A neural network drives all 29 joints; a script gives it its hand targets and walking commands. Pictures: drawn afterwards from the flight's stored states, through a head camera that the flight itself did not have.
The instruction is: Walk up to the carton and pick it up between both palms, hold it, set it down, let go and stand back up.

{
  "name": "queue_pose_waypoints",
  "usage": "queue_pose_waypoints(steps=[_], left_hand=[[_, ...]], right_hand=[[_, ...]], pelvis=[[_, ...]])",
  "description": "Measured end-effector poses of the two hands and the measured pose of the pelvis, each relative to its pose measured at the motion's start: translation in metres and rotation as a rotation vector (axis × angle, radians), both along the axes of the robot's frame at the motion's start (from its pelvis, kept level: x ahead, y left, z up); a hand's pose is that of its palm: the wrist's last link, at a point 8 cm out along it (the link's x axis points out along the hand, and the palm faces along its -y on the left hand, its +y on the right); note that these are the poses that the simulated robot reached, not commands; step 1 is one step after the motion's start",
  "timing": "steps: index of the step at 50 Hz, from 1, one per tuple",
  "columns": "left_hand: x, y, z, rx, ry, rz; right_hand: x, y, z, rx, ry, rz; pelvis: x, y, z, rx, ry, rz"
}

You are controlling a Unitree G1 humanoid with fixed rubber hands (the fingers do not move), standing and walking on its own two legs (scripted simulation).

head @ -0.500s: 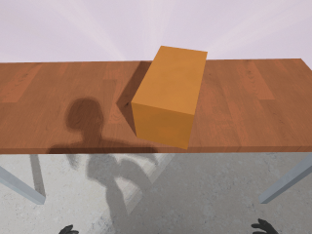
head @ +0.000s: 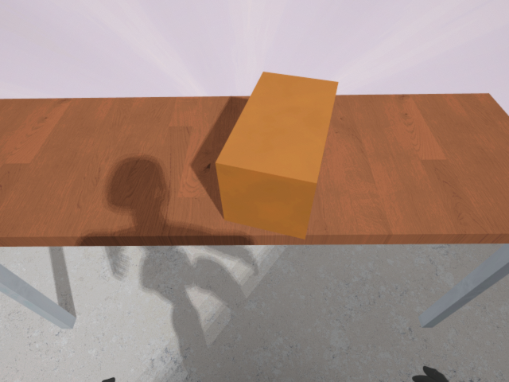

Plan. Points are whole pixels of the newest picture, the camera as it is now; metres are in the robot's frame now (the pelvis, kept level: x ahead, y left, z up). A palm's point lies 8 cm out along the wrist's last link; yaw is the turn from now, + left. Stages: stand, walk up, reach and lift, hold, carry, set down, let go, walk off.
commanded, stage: stand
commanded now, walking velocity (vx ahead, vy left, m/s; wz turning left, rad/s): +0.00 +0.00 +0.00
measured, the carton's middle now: (282, 149) +0.54 -0.02 +0.03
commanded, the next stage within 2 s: walk up in 0.42 s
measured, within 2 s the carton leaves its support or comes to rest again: neither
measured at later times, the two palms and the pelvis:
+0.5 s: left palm out of the picture +0.06 +0.29 -0.11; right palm out of the picture +0.08 -0.28 -0.11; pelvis -0.01 +0.00 +0.00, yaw +0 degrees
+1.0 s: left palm out of the picture +0.06 +0.29 -0.11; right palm out of the picture +0.08 -0.29 -0.10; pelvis +0.00 +0.00 +0.01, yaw +0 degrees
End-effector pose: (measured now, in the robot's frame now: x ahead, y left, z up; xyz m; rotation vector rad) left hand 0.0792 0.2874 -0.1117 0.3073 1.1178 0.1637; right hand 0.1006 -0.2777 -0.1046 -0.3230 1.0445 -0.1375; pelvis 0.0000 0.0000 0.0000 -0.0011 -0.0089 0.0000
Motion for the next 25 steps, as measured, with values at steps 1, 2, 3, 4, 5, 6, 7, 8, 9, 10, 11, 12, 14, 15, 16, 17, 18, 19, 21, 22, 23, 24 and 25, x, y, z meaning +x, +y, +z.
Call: queue_pose_waypoints(steps=[1,2,3,4,5,6,7,8,9,10,11,12,14,15,16,17,18,19,21,22,23,24,25], left_hand=[[-0.001,0.0,0.0,0.0,0.002,0.001],[-0.003,0.001,0.0,0.0,0.004,0.001],[-0.004,0.001,0.0,-0.001,0.006,0.002],[-0.005,0.001,0.0,-0.001,0.008,0.002],[-0.006,0.001,0.0,-0.001,0.01,0.003],[-0.007,0.001,0.0,-0.003,0.013,0.003],[-0.009,0.001,0.0,-0.004,0.017,0.003],[-0.01,0.001,-0.001,-0.005,0.021,0.004],[-0.011,0.001,-0.001,-0.005,0.025,0.005],[-0.012,0.001,-0.001,-0.005,0.029,0.006],[-0.013,0.001,-0.001,-0.005,0.031,0.007],[-0.013,0.001,-0.001,-0.005,0.032,0.007],[-0.013,0.0,0.0,-0.006,0.034,0.006],[-0.014,0.0,0.0,-0.006,0.035,0.007],[-0.014,0.0,0.0,-0.005,0.036,0.007],[-0.015,0.0,0.0,-0.004,0.038,0.007],[-0.016,0.0,0.001,-0.003,0.04,0.008],[-0.017,0.0,0.001,-0.002,0.042,0.009],[-0.018,0.001,0.001,0.001,0.042,0.009],[-0.018,0.001,0.001,0.001,0.043,0.009],[-0.019,0.001,0.001,-0.001,0.042,0.009],[-0.019,0.001,0.001,-0.002,0.042,0.008],[-0.019,0.001,0.001,-0.003,0.042,0.008]], right_hand=[[-0.001,0.0,0.0,0.0,0.001,0.0],[-0.002,0.0,0.0,0.0,0.002,-0.001],[-0.004,0.0,0.0,-0.001,0.005,-0.002],[-0.005,0.0,0.0,-0.001,0.007,-0.003],[-0.006,0.0,0.0,-0.001,0.01,-0.003],[-0.008,0.0,0.0,-0.001,0.013,-0.004],[-0.009,0.0,-0.001,0.0,0.016,-0.005],[-0.01,0.0,-0.001,0.0,0.019,-0.006],[-0.011,-0.001,-0.001,0.001,0.022,-0.006],[-0.011,-0.001,-0.001,0.002,0.024,-0.006],[-0.012,-0.001,-0.001,0.002,0.026,-0.006],[-0.012,-0.002,-0.001,0.002,0.028,-0.007],[-0.013,-0.002,-0.001,0.001,0.031,-0.007],[-0.014,-0.003,-0.001,0.001,0.032,-0.008],[-0.014,-0.003,-0.002,0.002,0.035,-0.008],[-0.015,-0.003,-0.002,0.002,0.037,-0.009],[-0.016,-0.003,-0.002,0.003,0.041,-0.01],[-0.017,-0.003,-0.002,0.003,0.044,-0.01],[-0.019,-0.003,-0.002,0.003,0.047,-0.011],[-0.02,-0.004,-0.002,0.003,0.048,-0.012],[-0.021,-0.004,-0.002,0.003,0.05,-0.012],[-0.022,-0.004,-0.003,0.003,0.052,-0.013],[-0.023,-0.004,-0.003,0.003,0.055,-0.014]], pelvis=[[-0.001,0.0,0.0,0.0,0.0,0.0],[-0.002,0.0,0.0,0.0,-0.001,0.0],[-0.002,0.0,0.0,0.0,-0.001,0.0],[-0.003,0.0,0.001,-0.001,-0.001,0.0],[-0.004,0.001,0.001,-0.001,0.0,0.0],[-0.004,0.001,0.001,-0.001,0.0,0.0],[-0.005,0.001,0.001,-0.001,0.0,0.0],[-0.005,0.0,0.001,-0.001,0.0,0.0],[-0.005,0.0,0.002,0.0,0.001,0.0],[-0.005,0.0,0.002,0.0,0.001,0.0],[-0.005,0.0,0.002,0.0,0.002,0.0],[-0.005,0.0,0.002,0.001,0.003,0.0],[-0.006,-0.001,0.002,0.001,0.003,0.0],[-0.006,-0.001,0.003,0.001,0.004,0.0],[-0.006,-0.001,0.003,0.002,0.004,0.0],[-0.006,-0.001,0.003,0.002,0.005,0.0],[-0.007,-0.001,0.003,0.002,0.006,0.0],[-0.007,-0.001,0.003,0.002,0.006,0.0],[-0.008,-0.002,0.004,0.002,0.007,0.0],[-0.009,-0.002,0.004,0.002,0.007,0.0],[-0.009,-0.001,0.004,0.002,0.006,0.0],[-0.009,-0.001,0.004,0.002,0.006,0.0],[-0.01,-0.001,0.004,0.002,0.006,0.0]])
